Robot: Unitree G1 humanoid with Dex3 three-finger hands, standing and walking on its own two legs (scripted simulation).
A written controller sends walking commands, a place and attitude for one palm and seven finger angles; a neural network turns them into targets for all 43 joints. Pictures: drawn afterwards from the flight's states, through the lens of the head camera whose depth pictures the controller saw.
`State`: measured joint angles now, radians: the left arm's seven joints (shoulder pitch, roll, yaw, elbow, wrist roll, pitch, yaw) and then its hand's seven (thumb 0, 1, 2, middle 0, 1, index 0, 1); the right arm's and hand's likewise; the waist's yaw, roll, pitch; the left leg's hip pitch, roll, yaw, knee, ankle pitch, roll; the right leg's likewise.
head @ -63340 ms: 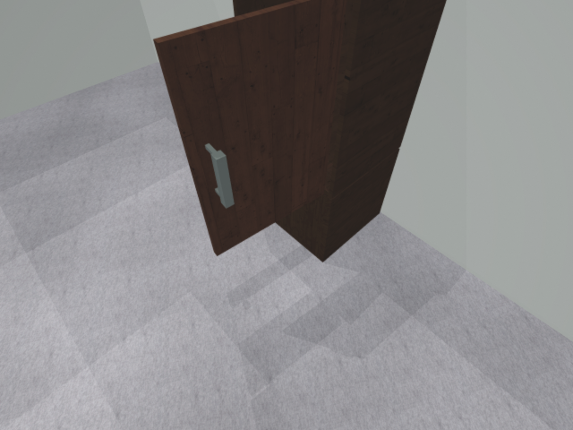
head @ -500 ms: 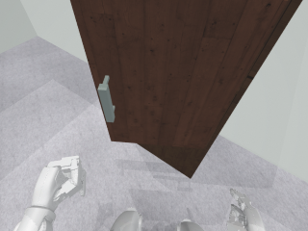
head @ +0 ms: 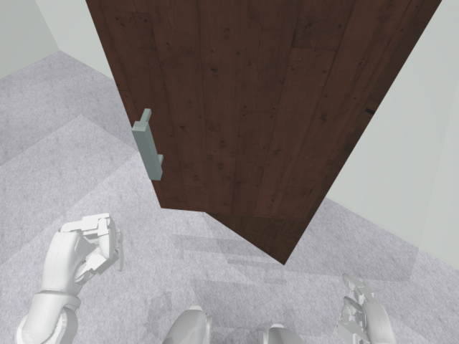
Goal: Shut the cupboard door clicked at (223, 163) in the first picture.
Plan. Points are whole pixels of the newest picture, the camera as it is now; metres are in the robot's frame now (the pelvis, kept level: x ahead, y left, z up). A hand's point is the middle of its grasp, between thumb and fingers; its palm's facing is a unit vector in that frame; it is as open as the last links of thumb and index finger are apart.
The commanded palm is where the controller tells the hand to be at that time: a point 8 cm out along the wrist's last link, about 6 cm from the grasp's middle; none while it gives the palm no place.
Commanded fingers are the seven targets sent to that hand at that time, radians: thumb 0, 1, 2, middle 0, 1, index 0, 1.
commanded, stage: bring the fist close to the handle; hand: left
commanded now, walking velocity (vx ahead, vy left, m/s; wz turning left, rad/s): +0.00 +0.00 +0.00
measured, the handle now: (151, 145) +0.45 +0.19 +0.06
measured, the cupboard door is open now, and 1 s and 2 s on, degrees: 30 30 23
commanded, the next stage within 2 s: push the door shut along its arc in 1.22 s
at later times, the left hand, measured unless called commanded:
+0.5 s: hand (146, 220) +0.30 +0.16 +0.06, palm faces -0.06 -1.00 -0.02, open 3.1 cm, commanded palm +0.29 +0.22 +0.06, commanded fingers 0.00 0.90 0.90 -1.30 -1.50 -1.30 -1.50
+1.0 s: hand (163, 185) +0.37 +0.15 +0.06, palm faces +0.00 -1.00 -0.01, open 3.1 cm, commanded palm +0.33 +0.21 +0.06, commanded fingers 0.00 0.90 0.90 -1.30 -1.50 -1.30 -1.50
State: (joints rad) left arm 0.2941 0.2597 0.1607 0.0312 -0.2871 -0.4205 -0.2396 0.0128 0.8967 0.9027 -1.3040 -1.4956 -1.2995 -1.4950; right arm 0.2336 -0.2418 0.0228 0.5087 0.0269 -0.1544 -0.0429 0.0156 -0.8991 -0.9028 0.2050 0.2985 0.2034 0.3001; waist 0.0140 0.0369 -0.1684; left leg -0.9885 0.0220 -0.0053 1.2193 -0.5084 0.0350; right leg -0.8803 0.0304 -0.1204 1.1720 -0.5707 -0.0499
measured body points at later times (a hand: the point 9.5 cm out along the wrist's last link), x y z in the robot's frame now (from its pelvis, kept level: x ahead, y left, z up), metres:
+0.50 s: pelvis +0.00 +0.01 +0.01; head +0.06 +0.01 +0.46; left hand +0.29 +0.22 +0.06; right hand +0.15 -0.24 -0.08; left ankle +0.04 +0.10 -0.64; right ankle +0.00 -0.10 -0.64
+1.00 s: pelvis +0.00 +0.00 +0.01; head +0.07 +0.01 +0.46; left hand +0.36 +0.21 +0.06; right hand +0.11 -0.25 -0.09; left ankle +0.04 +0.10 -0.64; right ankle +0.00 -0.10 -0.64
